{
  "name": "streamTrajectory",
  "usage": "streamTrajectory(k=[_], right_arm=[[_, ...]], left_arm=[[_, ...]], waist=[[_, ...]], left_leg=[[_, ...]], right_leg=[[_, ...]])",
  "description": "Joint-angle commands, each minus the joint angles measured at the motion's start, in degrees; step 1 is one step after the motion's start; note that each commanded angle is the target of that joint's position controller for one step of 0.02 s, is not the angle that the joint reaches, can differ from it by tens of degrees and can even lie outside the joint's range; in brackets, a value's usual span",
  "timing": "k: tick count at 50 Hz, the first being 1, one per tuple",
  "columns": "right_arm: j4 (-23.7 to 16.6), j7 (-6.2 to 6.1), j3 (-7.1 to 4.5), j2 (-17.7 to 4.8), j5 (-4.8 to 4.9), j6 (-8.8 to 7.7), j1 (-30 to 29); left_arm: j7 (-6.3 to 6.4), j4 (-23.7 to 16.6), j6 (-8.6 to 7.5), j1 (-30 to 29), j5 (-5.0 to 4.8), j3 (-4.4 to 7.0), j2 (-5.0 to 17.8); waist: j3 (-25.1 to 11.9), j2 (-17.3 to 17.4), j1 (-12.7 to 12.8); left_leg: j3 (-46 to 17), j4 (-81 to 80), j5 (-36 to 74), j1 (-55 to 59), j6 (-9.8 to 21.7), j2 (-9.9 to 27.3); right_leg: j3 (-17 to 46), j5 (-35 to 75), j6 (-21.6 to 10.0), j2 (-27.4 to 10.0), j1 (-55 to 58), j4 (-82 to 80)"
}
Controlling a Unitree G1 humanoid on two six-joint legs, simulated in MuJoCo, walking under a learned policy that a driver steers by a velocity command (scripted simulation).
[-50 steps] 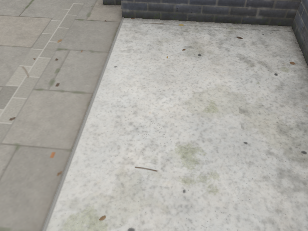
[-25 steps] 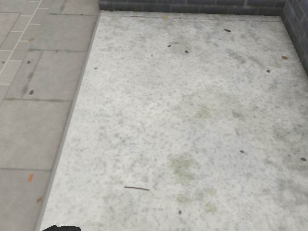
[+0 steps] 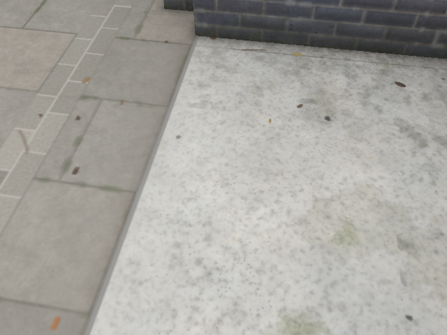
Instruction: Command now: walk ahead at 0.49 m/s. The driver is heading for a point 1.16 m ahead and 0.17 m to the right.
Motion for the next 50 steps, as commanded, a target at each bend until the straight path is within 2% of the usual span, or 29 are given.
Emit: streamTrajectory(k=[1,2,3,4,5,6,7,8,9,11,13,16,21,24,26,28,29,30,31,32,33,34,35,36,37,39,42,46,50], right_arm=[[-4.3,-0.39,-0.76,-4.1,0.04,-1.32,-4.1],[-3.6,-0.68,-1.03,-4.6,0.00,-1.64,-1.5],[-1.9,-1.13,-1.59,-5.6,-0.03,-2.02,4.2],[1.1,-1.82,-2.30,-6.6,0.06,-2.72,13.8],[3.8,-2.50,-3.64,-10.9,-1.05,-3.16,23.8],[4.4,-2.62,-5.33,-17.1,-1.86,-2.85,28.6],[4.1,-2.12,-4.87,-14.0,0.66,-1.97,24.3],[3.2,-2.06,-4.08,-11.5,1.22,-2.00,17.7],[3.0,-1.84,-3.12,-7.6,0.97,-2.46,14.9],[4.7,-2.17,-1.78,-3.5,1.01,-3.17,14.1],[6.2,-2.31,-1.63,-3.8,1.11,-4.00,16.7],[7.5,-2.35,-1.90,-6.1,1.29,-4.45,19.5],[8.6,-2.15,-1.46,-6.1,1.27,-4.32,23.4],[9.8,-2.43,-1.49,-6.6,1.06,-4.17,26.6],[10.4,-2.84,-1.59,-6.9,0.70,-3.90,27.4],[10.6,-3.26,-1.83,-7.7,0.42,-3.67,26.3],[10.5,-3.40,-1.99,-8.2,0.33,-3.55,25.4],[10.5,-3.38,-2.07,-8.5,0.42,-3.26,24.3],[9.8,-3.26,-1.70,-7.5,0.63,-3.18,24.2],[7.8,-2.56,-0.51,-2.5,2.87,-3.24,29.1],[8.3,-2.41,-1.45,-4.7,2.38,-3.34,29.2],[6.8,-2.47,-2.28,-7.0,1.52,-3.11,23.5],[5.7,-2.17,-2.08,-6.2,1.31,-3.46,19.6],[5.7,-2.03,-2.00,-4.8,1.18,-3.33,18.7],[5.8,-1.82,-1.93,-3.9,0.18,-2.58,19.3],[6.3,-1.20,-1.71,-2.4,-0.46,-1.21,20.7],[4.1,-0.76,-1.73,-2.7,-0.41,-0.25,15.0],[0.5,-0.55,-1.25,-2.8,0.24,-0.34,4.9],[-1.8,-0.59,-0.56,-2.3,0.66,-0.66,-2.0]], left_arm=[[1.00,-0.3,0.19,3.1,0.62,1.56,8.9],[1.24,-0.3,0.30,2.1,0.72,1.72,9.6],[1.36,-0.3,0.46,1.3,0.84,1.94,10.4],[1.31,-0.5,0.58,0.5,0.52,1.84,9.7],[1.11,-2.3,0.42,-0.1,-0.03,1.38,8.5],[0.22,-3.6,0.34,6.8,-2.38,0.27,2.2],[0.49,-3.3,0.36,2.1,-0.84,2.11,8.6],[0.39,-5.6,0.10,-3.5,-0.62,2.51,8.8],[0.21,-6.1,-0.20,-6.1,-0.56,2.35,7.8],[-0.32,-5.8,1.23,-5.4,0.92,2.30,5.5],[-1.00,-5.6,2.53,-4.9,1.36,2.13,3.7],[-1.56,-8.1,3.44,-11.5,1.49,2.13,4.1],[-1.83,-12.3,3.19,-24.0,0.49,1.29,3.6],[-1.65,-13.9,2.99,-28.4,0.30,1.21,4.2],[-1.52,-14.8,2.71,-29.7,0.39,1.50,5.0],[-1.30,-14.7,2.21,-27.8,0.52,1.95,5.8],[-1.01,-13.6,1.88,-24.0,0.61,2.41,6.4],[-0.61,-10.9,1.39,-15.8,0.85,3.06,7.1],[0.00,-7.6,0.77,-5.2,1.78,4.16,9.6],[0.54,-6.6,0.56,3.1,3.22,5.93,16.2],[0.00,-6.5,1.62,1.7,1.33,6.11,16.0],[-0.11,-7.5,1.96,-5.7,0.07,5.58,14.0],[-0.27,-8.4,1.67,-10.3,-0.07,4.50,9.9],[-0.31,-8.1,1.26,-12.1,0.05,3.75,7.3],[-0.14,-7.2,0.88,-12.5,-0.17,3.15,5.4],[0.01,-5.8,-0.03,-10.0,-0.03,2.83,4.9],[0.10,-4.4,-0.68,-6.5,-0.21,3.17,7.2],[0.03,-3.4,-0.48,-2.9,-0.27,2.70,6.7],[0.32,-1.9,-0.44,1.5,-0.09,2.60,7.2]], waist=[[3.7,-5.9,-1.4],[2.1,-6.3,-2.8],[-1.0,-6.7,-5.2],[-6.4,-6.0,-9.2],[-12.8,-2.9,-12.5],[-21.4,11.2,-9.9],[-19.8,3.5,-9.8],[-10.2,2.5,-7.3],[-5.9,-0.2,-6.2],[-2.1,0.5,-2.5],[-1.8,0.8,-1.4],[1.0,1.2,-1.6],[3.1,1.9,-4.5],[3.5,2.2,-6.1],[4.0,2.3,-6.0],[3.1,2.5,-4.4],[1.1,2.8,-2.5],[-2.8,1.9,1.1],[-8.8,-0.1,4.7],[-18.1,-11.3,4.6],[-21.6,-13.4,3.8],[-12.0,-7.7,1.0],[-5.8,-4.4,-0.2],[-2.3,-3.6,-2.0],[-0.9,-4.7,-3.9],[-1.2,-4.9,-5.1],[0.7,-4.5,-5.2],[2.8,-4.4,-3.0],[3.2,-5.1,-0.7]], left_leg=[[1.8,-2.8,-4.6,1.3,1.9,-2.3],[2.6,-3.6,-7.7,5.2,3.0,-3.9],[3.2,-4.3,-10.2,11.8,4.1,-5.8],[3.1,-8.7,-7.9,23.7,5.6,-6.7],[-6.6,-8.9,-12.3,39.6,8.6,2.5],[-36.6,-13.0,-17.0,57.9,17.7,20.9],[-42.7,-18.7,-18.3,53.9,17.1,19.4],[-32.0,-19.8,-16.9,45.4,15.0,17.3],[-26.0,-21.9,-11.1,38.2,13.4,14.9],[-17.0,-24.3,-4.2,28.8,9.8,10.2],[-13.7,-25.5,0.4,26.8,9.6,8.8],[-10.0,-28.2,1.4,26.5,9.8,7.7],[-5.3,-29.1,6.6,28.6,8.2,5.2],[-4.9,-28.2,8.8,33.7,8.0,6.6],[-5.1,-26.4,12.2,38.1,7.9,8.4],[-4.3,-22.0,21.5,40.8,7.1,9.3],[-3.6,-17.1,29.2,41.1,6.4,9.1],[-2.1,-7.8,33.2,39.8,5.5,7.6],[-0.4,5.2,25.4,32.0,4.4,5.1],[2.9,27.6,-0.1,12.5,1.7,-1.9],[-3.2,39.6,-31.5,2.7,1.7,-8.5],[-6.8,41.8,-26.8,-2.1,2.5,-4.1],[-6.6,39.0,-21.8,-2.1,2.7,-1.7],[-6.4,35.1,-18.9,0.4,2.6,0.2],[-6.4,32.0,-17.6,3.5,2.0,1.4],[-5.3,30.0,-16.4,6.3,1.0,1.5],[-3.7,25.0,-11.6,1.1,-0.6,2.8],[-1.6,12.5,-4.1,-2.3,-2.1,2.8],[0.8,2.8,-0.6,-0.6,-1.3,0.7]], right_leg=[[5.4,41.2,-6.8,-16.7,0.5,2.4],[4.6,50.2,-6.2,-16.9,1.6,6.4],[4.0,57.9,-5.5,-16.7,1.7,13.4],[2.7,56.6,-4.3,-14.9,-0.8,24.2],[1.3,39.5,-3.2,-12.7,-12.6,39.3],[-1.2,-1.4,-0.3,-1.8,-35.2,63.4],[7.4,-10.2,-1.2,-1.6,-41.1,68.8],[7.9,-5.3,-1.8,-5.2,-43.8,67.2],[7.8,-1.6,-1.9,-7.1,-42.2,63.9],[7.5,0.4,-1.0,-9.4,-36.6,58.1],[6.4,1.0,0.0,-9.4,-35.1,55.4],[4.4,5.9,1.6,-10.8,-40.2,49.3],[1.0,15.9,2.6,-9.7,-40.1,31.7],[-0.1,17.3,1.6,-8.3,-39.6,26.1],[0.3,15.1,0.3,-8.0,-40.1,24.0],[-0.2,10.7,-1.5,-6.4,-36.6,21.8],[-0.9,8.3,-2.5,-4.7,-31.4,20.8],[-1.9,8.8,-3.8,-2.7,-22.1,17.8],[1.5,8.7,-5.8,-5.6,-7.6,17.1],[25.7,1.3,-12.2,-22.9,11.7,15.0],[44.8,-1.2,-15.4,-28.7,13.4,5.4],[36.2,-4.4,-13.4,-26.0,5.5,4.8],[29.0,-1.8,-11.9,-24.0,-2.9,2.8],[23.3,2.6,-9.7,-21.2,-9.2,0.8],[18.9,6.4,-7.9,-18.8,-13.6,-0.4],[14.8,12.8,-7.6,-17.0,-16.0,-1.4],[11.2,16.3,-8.2,-16.0,-15.1,-3.6],[7.7,21.1,-7.5,-14.1,-12.4,-4.5],[6.0,26.3,-7.1,-14.5,-7.2,-3.5]])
